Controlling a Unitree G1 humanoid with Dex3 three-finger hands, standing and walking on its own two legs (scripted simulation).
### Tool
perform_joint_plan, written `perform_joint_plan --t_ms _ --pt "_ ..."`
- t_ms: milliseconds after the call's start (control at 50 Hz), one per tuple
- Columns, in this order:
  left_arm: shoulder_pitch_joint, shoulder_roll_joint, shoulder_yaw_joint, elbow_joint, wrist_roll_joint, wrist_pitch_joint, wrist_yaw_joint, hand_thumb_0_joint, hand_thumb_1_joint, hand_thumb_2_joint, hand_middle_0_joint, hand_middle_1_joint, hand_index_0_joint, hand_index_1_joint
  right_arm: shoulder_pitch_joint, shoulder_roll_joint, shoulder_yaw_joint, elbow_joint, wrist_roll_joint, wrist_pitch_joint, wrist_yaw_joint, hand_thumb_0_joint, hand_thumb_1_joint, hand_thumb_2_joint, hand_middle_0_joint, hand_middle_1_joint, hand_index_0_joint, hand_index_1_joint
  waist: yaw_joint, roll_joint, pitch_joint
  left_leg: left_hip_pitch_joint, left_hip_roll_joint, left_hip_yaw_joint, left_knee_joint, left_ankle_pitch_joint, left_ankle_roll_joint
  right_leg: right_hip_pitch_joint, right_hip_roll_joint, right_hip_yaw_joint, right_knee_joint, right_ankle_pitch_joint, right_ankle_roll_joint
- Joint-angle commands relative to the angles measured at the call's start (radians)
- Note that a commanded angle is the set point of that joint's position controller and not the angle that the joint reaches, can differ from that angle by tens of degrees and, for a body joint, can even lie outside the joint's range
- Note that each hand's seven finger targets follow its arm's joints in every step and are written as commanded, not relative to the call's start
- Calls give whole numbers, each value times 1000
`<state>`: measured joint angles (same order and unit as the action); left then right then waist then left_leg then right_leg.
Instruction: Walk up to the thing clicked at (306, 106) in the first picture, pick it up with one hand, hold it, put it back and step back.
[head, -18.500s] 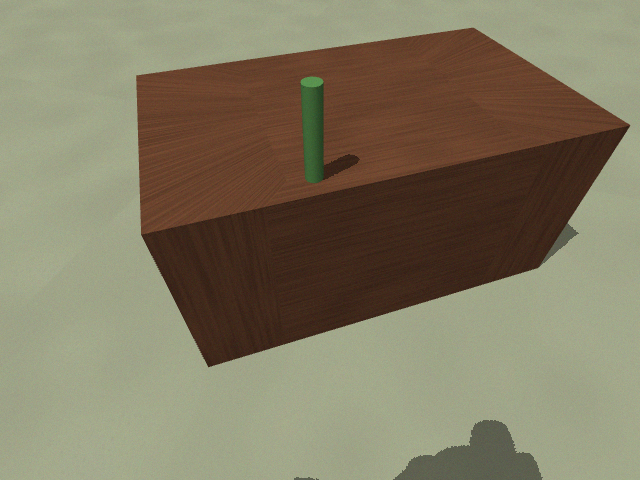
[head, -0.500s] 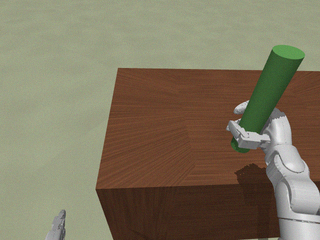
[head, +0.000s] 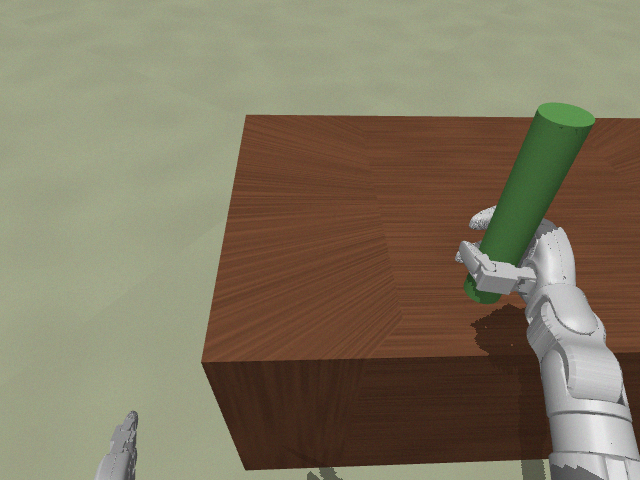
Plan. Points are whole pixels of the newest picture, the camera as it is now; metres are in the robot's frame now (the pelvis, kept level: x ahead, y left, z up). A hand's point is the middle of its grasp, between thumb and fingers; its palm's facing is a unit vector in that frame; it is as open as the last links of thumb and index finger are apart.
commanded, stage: crouch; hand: right
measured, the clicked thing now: (515, 219) +0.36 -0.19 +0.19
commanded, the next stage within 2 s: lower in 0.66 s
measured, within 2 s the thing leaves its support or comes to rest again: neither
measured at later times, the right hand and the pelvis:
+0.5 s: hand (471, 258) +0.40 -0.18 +0.08, palm faces +0.10 +0.99 +0.01, open 6.1 cm; pelvis +0.00 -0.01 -0.01, yaw +1 degrees
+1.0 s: hand (459, 273) +0.42 -0.19 +0.03, palm faces +0.10 +0.99 +0.01, open 6.1 cm; pelvis -0.01 -0.01 -0.02, yaw +2 degrees
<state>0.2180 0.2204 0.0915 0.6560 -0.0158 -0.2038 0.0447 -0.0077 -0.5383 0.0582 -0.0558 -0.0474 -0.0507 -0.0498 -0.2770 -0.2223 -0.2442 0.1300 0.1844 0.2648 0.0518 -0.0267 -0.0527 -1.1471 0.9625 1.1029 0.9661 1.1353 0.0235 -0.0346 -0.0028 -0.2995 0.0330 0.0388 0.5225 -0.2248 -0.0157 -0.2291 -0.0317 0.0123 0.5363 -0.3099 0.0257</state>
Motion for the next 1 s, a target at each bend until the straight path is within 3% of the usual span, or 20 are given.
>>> perform_joint_plan --t_ms 0,40,80,200,300,380,400,440,480,500,580,640,700,760,800,820,860,880,900,980 --pt "-114 136 57 -177 4 -66 18 0 -559 63 -51 -50 -48 -54 -425 -205 -76 -144 5 -184 -13 0 -621 -1328 1431 1451 1437 1451 7 47 -308 128 -11 8 -41 207 -5 22 31 -22 -48 209 -36" --pt "-84 77 -5 -149 5 -55 9 0 -556 62 -52 -53 -50 -54 -423 -185 -50 -105 -5 -221 -17 0 -615 -1340 1435 1462 1442 1462 -5 -2 -301 117 -10 5 -30 211 2 12 30 -25 -40 222 -30" --pt "-98 125 48 -148 6 -46 20 0 -556 60 -52 -51 -50 -53 -417 -195 -63 -33 -2 -263 -18 0 -618 -1350 1443 1473 1451 1473 6 12 -299 107 -13 5 -24 207 4 -3 27 -23 -38 219 -29" --pt "-77 88 -4 -209 5 -16 20 0 -552 56 -54 -53 -54 -53 -445 -186 -49 93 -6 -361 -13 0 -600 -1340 1427 1461 1436 1461 18 25 -319 96 -19 3 -16 197 8 -25 21 -25 -35 211 -30" --pt "-51 153 59 -201 7 6 32 0 -549 53 -56 -55 -57 -54 -494 -223 -64 175 -9 -422 -3 0 -585 -1338 1414 1455 1425 1455 39 19 -301 49 -21 1 -2 206 9 -31 17 -24 -23 223 -30" --pt "-74 115 19 -259 4 10 35 0 -545 51 -57 -55 -59 -53 -569 -229 -55 170 -8 -484 8 0 -560 -1305 1381 1418 1391 1419 37 15 -356 53 -22 -1 11 203 9 -34 16 -22 -4 219 -28" --pt "-24 141 48 -214 6 16 39 0 -552 55 -57 -53 -56 -54 -523 -229 -62 236 -9 -485 11 0 -563 -1302 1379 1414 1388 1414 44 10 -362 39 -27 3 24 237 13 -20 11 -19 3 270 -22" --pt "-44 113 14 -258 8 15 32 0 -548 55 -57 -56 -58 -54 -556 -191 -28 241 -11 -506 18 0 -550 -1306 1375 1418 1387 1418 45 1 -378 44 -25 -1 35 259 15 -28 12 -19 17 301 -18" --pt "-13 158 60 -210 8 26 37 0 -554 58 -56 -52 -54 -54 -509 -247 -72 328 -18 -512 17 0 -556 -1299 1375 1412 1385 1412 40 2 -369 42 -24 -3 52 296 17 -50 14 -21 36 346 -16" --pt "-12 125 23 -220 9 28 29 0 -552 58 -56 -55 -55 -55 -537 -213 -50 313 -13 -524 22 0 -544 -1303 1375 1417 1386 1417 43 8 -356 27 -26 -2 52 270 15 -70 13 -20 38 317 -18" --pt "-74 117 6 -294 8 27 28 0 -555 56 -57 -51 -55 -53 -614 -243 -67 283 -14 -564 23 0 -559 -1305 1375 1415 1386 1416 35 0 -409 31 -22 -8 58 219 14 -91 16 -21 47 238 -23" --pt "-38 175 63 -306 9 34 34 0 -549 53 -58 -54 -58 -53 -607 -266 -72 313 -18 -579 24 0 -555 -1317 1378 1424 1390 1424 57 -16 -433 10 -27 -7 70 234 15 -69 13 -18 58 262 -18" --pt "3 127 28 -260 8 38 28 0 -552 55 -57 -52 -56 -53 -568 -246 -71 384 -18 -585 24 0 -525 -1316 1369 1424 1384 1425 47 -6 -350 -23 -26 -8 75 209 16 -127 16 -22 63 231 -21" --pt "-23 123 15 -329 9 30 23 0 -564 67 -56 -52 -50 -58 -639 -255 -64 359 -22 -604 22 0 -541 -1335 1376 1441 1394 1441 52 0 -432 6 -25 -12 88 218 13 -124 18 -24 81 225 -24" --pt "0 158 51 -323 7 34 25 0 -566 68 -56 -51 -48 -58 -544 -237 -79 494 -24 -594 23 0 -533 -1339 1372 1443 1392 1443 73 36 -351 -55 -29 -7 95 192 12 -167 14 -16 81 202 -26" --pt "0 122 8 -330 10 33 17 0 -565 67 -56 -51 -49 -58 -537 -191 -52 510 -21 -603 27 0 -518 -1334 1366 1439 1386 1439 70 39 -327 -67 -30 -5 96 171 14 -189 12 -15 83 190 -26" --pt "-1 144 41 -342 12 33 20 0 -566 63 -57 -48 -50 -55 -621 -262 -89 471 -28 -633 28 0 -508 -1335 1360 1438 1382 1438 76 24 -388 -81 -29 -10 114 182 13 -178 12 -15 108 204 -27" --pt "-13 146 35 -375 14 30 16 0 -569 67 -56 -48 -48 -56 -642 -252 -76 442 -33 -642 27 0 -505 -1329 1355 1431 1377 1432 58 6 -424 -70 -25 -16 125 179 14 -176 16 -18 114 195 -27" --pt "6 155 49 -375 16 30 17 0 -571 69 -56 -50 -48 -58 -611 -244 -77 517 -34 -646 31 0 -518 -1341 1371 1445 1391 1446 88 27 -415 -78 -25 -17 134 191 12 -186 17 -19 129 193 -29" --pt "65 149 46 -421 16 29 14 0 -567 69 -56 -52 -49 -59 -630 -265 -99 515 -38 -680 29 0 -541 -1342 1378 1446 1397 1446 80 26 -441 -86 -25 -18 163 214 11 -203 22 -20 157 214 -29"
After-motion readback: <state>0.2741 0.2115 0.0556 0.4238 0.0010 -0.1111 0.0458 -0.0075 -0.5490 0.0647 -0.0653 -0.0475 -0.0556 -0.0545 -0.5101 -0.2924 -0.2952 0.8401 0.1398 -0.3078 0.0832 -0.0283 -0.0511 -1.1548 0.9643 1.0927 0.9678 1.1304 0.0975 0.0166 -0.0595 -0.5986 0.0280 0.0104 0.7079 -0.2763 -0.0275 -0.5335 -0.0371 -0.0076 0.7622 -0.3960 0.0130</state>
